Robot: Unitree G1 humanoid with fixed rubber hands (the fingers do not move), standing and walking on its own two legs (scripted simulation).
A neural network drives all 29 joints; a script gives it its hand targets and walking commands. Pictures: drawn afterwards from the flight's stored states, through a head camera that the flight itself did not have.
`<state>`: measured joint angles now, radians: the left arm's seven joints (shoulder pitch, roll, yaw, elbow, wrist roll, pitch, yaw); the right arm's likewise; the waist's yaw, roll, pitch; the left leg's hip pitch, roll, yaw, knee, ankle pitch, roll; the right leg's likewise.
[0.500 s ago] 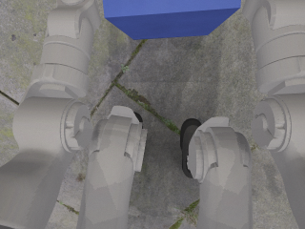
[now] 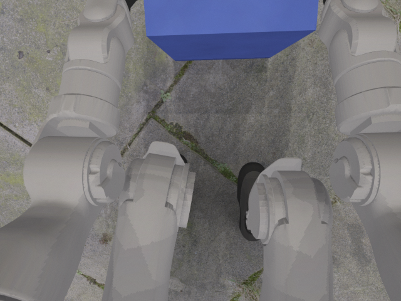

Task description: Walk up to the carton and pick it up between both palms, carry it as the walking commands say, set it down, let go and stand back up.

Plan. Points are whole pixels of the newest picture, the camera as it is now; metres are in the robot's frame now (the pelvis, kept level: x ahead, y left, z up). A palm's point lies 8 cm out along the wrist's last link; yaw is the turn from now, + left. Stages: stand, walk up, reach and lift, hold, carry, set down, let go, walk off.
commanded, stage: set down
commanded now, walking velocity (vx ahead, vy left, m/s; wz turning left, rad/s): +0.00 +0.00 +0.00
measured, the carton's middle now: out of the picture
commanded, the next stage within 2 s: none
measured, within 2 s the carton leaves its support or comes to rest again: neither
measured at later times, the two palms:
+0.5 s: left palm out of the picture +0.53 +0.18 -0.17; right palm out of the picture +0.57 -0.12 -0.17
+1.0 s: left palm out of the picture +0.53 +0.18 -0.17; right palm out of the picture +0.57 -0.12 -0.17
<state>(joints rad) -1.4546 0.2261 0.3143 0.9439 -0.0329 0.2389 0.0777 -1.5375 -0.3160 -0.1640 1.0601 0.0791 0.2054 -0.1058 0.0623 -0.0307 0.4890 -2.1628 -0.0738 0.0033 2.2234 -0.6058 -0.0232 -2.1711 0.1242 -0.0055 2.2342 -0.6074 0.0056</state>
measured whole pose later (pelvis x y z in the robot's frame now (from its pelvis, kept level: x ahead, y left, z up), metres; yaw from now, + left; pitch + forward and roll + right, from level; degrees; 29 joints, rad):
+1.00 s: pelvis +0.00 +0.00 +0.00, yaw +0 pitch +32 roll +1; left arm -1.45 0.21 0.39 1.04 0.04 0.13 0.04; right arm -1.53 -0.32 -0.16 1.13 0.05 0.14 -0.07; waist 0.07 -0.03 0.46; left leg -2.18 -0.07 0.00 2.24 -0.62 -0.03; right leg -2.19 0.12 -0.01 2.25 -0.62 0.00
